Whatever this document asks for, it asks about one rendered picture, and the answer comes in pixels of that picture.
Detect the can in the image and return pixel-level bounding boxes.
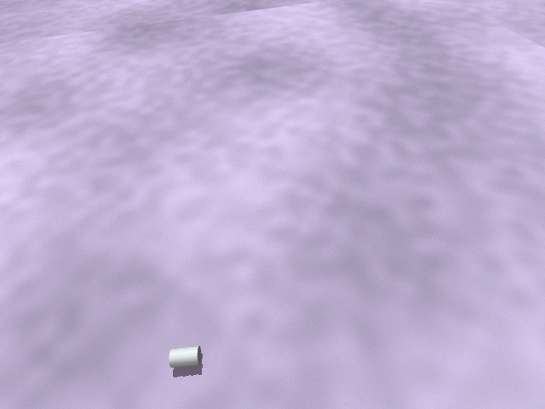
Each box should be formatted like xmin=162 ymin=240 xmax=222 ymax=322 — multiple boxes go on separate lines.
xmin=169 ymin=346 xmax=201 ymax=367

